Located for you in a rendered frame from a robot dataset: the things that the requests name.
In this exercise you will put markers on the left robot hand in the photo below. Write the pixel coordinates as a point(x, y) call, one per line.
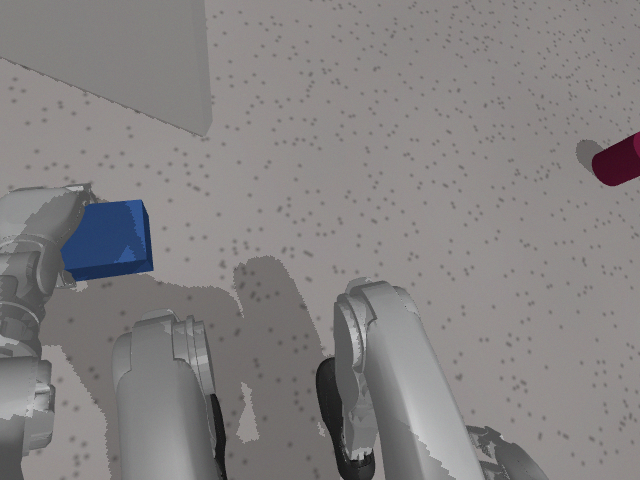
point(50, 213)

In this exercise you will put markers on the right robot foot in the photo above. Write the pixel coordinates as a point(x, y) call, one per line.
point(331, 410)

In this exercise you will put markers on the left robot foot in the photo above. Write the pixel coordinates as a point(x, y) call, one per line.
point(221, 439)

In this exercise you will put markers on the right robot hand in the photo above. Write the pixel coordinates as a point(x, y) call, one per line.
point(513, 462)

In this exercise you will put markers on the left robot arm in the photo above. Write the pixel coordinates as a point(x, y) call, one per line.
point(29, 267)

